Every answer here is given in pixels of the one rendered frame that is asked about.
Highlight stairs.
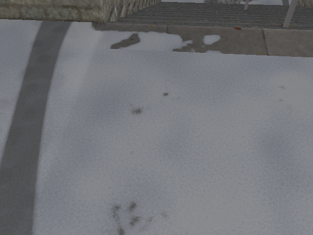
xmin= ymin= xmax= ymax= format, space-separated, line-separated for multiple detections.
xmin=117 ymin=3 xmax=313 ymax=28

